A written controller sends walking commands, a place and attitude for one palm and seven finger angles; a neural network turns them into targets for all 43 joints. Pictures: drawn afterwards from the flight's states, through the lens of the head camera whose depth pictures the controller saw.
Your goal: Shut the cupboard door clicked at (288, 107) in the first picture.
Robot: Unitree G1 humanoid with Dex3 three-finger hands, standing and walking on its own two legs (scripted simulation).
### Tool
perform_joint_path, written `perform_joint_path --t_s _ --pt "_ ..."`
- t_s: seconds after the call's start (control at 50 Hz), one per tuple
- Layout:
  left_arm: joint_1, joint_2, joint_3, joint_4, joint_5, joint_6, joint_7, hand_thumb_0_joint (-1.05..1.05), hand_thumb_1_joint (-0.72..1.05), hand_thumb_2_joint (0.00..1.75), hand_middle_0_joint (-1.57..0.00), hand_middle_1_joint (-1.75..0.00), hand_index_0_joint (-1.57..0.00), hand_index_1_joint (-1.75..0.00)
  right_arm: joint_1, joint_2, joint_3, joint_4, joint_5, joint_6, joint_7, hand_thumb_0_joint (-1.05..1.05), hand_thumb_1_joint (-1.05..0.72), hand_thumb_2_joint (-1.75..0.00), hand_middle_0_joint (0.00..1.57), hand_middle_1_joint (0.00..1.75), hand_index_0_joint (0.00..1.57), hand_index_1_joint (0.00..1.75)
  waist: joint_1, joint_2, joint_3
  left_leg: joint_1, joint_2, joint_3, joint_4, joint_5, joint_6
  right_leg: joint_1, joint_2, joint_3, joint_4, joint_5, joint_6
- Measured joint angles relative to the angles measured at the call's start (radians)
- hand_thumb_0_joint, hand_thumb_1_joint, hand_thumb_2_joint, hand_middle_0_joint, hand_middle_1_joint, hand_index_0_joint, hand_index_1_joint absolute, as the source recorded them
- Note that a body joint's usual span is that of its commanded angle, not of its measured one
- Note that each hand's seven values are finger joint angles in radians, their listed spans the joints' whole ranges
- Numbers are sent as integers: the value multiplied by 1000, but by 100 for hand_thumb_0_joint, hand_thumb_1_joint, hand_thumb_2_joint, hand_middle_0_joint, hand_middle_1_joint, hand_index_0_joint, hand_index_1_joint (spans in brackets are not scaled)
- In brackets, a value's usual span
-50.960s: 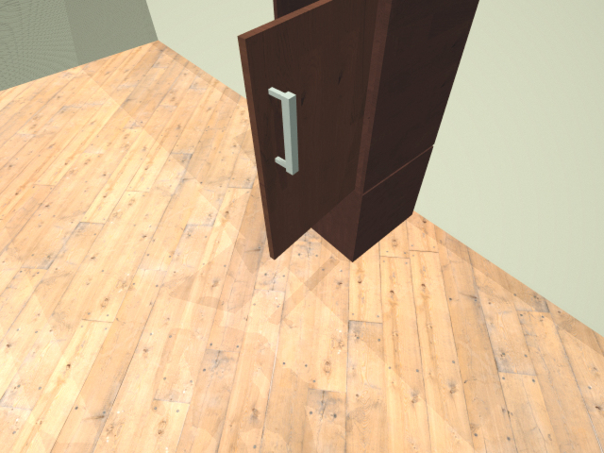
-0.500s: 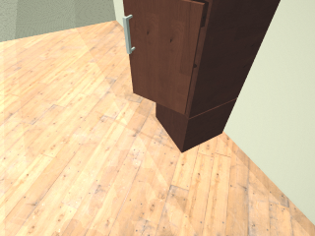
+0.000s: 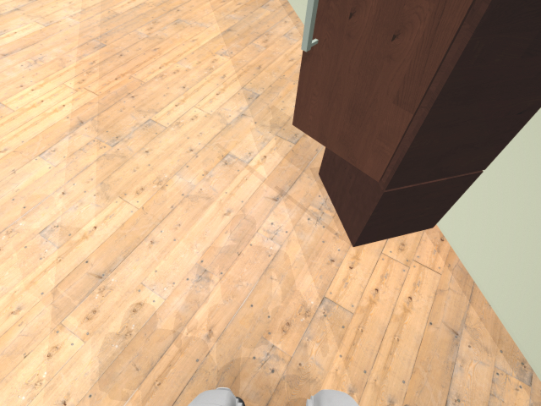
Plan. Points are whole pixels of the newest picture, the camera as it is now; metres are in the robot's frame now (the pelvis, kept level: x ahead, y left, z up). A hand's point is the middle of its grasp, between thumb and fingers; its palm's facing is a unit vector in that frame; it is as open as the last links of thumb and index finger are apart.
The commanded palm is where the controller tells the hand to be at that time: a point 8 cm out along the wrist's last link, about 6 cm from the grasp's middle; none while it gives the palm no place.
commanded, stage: walk to a spot facing it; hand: left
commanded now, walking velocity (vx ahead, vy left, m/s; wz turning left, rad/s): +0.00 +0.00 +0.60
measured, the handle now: (315, 14) +0.98 -0.07 +0.07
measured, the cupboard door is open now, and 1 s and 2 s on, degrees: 31 31 31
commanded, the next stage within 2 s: turn to face it in 1.78 s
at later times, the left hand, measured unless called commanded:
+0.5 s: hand out of the picture +0.00 +0.15 -0.14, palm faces +0.31 -0.90 -0.31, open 7.4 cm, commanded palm none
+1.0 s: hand out of the picture -0.08 +0.21 -0.15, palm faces +0.62 -0.75 -0.23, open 7.4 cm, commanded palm none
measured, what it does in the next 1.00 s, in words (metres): steps on the spot, turning left: right foot, then left foot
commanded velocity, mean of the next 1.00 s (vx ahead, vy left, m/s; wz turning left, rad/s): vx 0.16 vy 0.00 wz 0.55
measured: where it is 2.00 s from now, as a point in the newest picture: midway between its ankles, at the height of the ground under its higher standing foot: (195, 344)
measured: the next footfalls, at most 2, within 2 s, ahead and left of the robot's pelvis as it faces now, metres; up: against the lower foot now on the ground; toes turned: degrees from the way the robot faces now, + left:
right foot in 0.34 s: +0.03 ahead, -0.16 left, +0.00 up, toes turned +13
left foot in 0.78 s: -0.03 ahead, +0.09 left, +0.00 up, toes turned +38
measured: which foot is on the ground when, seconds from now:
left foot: down 0.00-0.32, up 0.34-0.76, down 0.78-1.00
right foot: up 0.00-0.32, down 0.34-0.78, up 0.80-1.00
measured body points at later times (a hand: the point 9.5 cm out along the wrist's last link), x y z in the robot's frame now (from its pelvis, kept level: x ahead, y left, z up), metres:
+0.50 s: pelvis -0.01 -0.07 +0.01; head +0.04 -0.08 +0.46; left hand -0.02 +0.20 -0.11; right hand +0.13 -0.31 -0.14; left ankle -0.05 +0.07 -0.64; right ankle -0.01 -0.17 -0.73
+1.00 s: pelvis +0.01 +0.01 +0.01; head +0.02 +0.03 +0.46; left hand -0.11 +0.25 -0.13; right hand +0.21 -0.16 -0.12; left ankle -0.06 +0.06 -0.73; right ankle +0.13 -0.10 -0.65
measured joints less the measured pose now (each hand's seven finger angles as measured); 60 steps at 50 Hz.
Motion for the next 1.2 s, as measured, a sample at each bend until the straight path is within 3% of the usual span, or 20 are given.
perform_joint_path --t_s 0.1,0.22,0.28,0.32,0.34,0.38,0.44,0.5,0.56,0.66,0.74,0.78,0.8,0.86,0.92,1.06,1.2 --pt "-26 11 8 -43 1 -19 -3 1 91 90 -20 -30 -20 -30 3 -4 -2 -10 1 -5 -7 0 -90 -90 20 30 20 30 -1 30 -17 9 -15 -57 -127 93 -1 -62 13 36 -48 77 16" --pt "-52 20 10 -79 1 -17 1 1 91 90 -20 -30 -20 -30 -2 -21 -21 -22 -2 9 0 0 -90 -90 20 30 20 30 -13 51 -43 -7 -32 -136 -166 137 -24 -21 36 47 -201 64 19" --pt "-58 15 3 -94 -2 -20 1 1 91 90 -20 -30 -20 -30 -7 -38 -33 -29 -4 19 2 0 -90 -90 20 30 20 30 -18 63 -52 -24 -44 -180 -165 151 -43 41 60 45 -339 60 10" --pt "-43 14 -2 -109 -4 -30 0 1 91 90 -20 -30 -20 -30 -5 -48 -43 -37 1 29 4 0 -90 -90 20 30 20 30 -13 61 -67 -45 -62 -201 -142 146 -60 118 65 38 -509 90 -4" --pt "-31 16 -2 -115 1 -37 2 1 91 90 -20 -30 -20 -30 -7 -51 -49 -39 6 33 4 1 -90 -90 20 30 20 30 -4 50 -75 -77 -77 -198 -82 68 -73 137 57 45 -571 117 -27" --pt "-20 -2 -12 -104 6 -32 9 1 91 90 -20 -30 -20 -30 -18 -72 -64 -37 5 39 6 1 -90 -90 20 30 20 30 -4 72 -66 -149 -81 -177 157 -114 -88 144 55 16 -559 148 -49" --pt "8 -24 -19 -88 3 -30 15 1 91 90 -20 -30 -20 -30 -17 -91 -73 -46 0 39 16 1 -91 -90 20 30 20 30 -12 77 -57 -209 -55 -109 454 -147 -104 184 33 -25 -586 159 -54" --pt "26 -35 -24 -82 2 -43 16 1 91 90 -20 -30 -21 -30 -15 -92 -67 -57 6 36 23 1 -91 -90 19 30 19 30 -22 61 -41 -191 -9 -63 522 -142 -122 214 5 -66 -600 157 -55" --pt "37 -44 -26 -86 2 -57 14 1 91 90 -20 -30 -21 -30 -21 -85 -57 -55 8 43 25 1 -91 -90 19 30 19 30 -17 45 -25 -137 28 -38 456 -163 -127 231 -21 -112 -593 144 -53" --pt "68 -47 -22 -80 8 -73 2 1 90 90 -20 -30 -21 -30 -52 -66 -38 -49 8 48 33 1 -91 -90 19 30 19 30 13 26 -14 -49 63 4 295 -201 -110 252 -55 -193 -570 114 -38" --pt "115 -19 -5 -51 13 -78 -12 1 90 90 -20 -30 -21 -30 -82 -44 -24 -64 8 27 43 1 -91 -90 19 30 19 30 45 -10 -25 34 63 58 124 -224 -82 262 -93 -244 -531 77 -11" --pt "149 2 4 -35 7 -74 -19 1 90 90 -20 -30 -21 -30 -91 -40 -17 -86 6 4 45 1 -91 -90 19 30 19 30 54 -29 -39 92 49 75 -7 -157 -58 245 -121 -254 -463 36 7" --pt "158 11 9 -24 4 -65 -23 1 90 90 -20 -30 -21 -30 -99 -39 -16 -97 3 -12 44 1 -91 -90 19 30 19 30 55 -36 -40 84 41 75 -2 -79 -44 210 -129 -227 -367 -8 14" --pt "154 34 15 6 9 -24 -28 1 91 90 -20 -30 -20 -30 -91 -28 -4 -110 2 -50 28 1 -91 -90 19 30 20 30 55 -45 -42 100 27 74 24 -97 -22 69 -92 -101 -64 -48 8" --pt "122 41 21 0 11 -23 -36 1 91 90 -20 -30 -20 -30 -41 -21 3 -102 1 -61 11 0 -90 -90 20 30 20 30 43 -28 -52 153 17 43 -52 -84 -20 -40 -72 -52 29 55 10" --pt "30 23 15 -67 9 -52 -53 1 91 90 -19 -30 -20 -30 79 -2 10 -13 8 -63 1 0 -90 -90 20 30 20 30 26 0 -63 278 -8 -17 -233 -32 -15 -186 -72 8 -85 272 31" --pt "-37 -10 2 -86 3 -60 -59 1 91 90 -19 -30 -20 -30 167 11 2 54 1 -68 -2 1 -90 -90 20 30 20 30 -17 21 -65 361 -10 -45 -271 -92 -42 -132 -40 -8 -371 301 17"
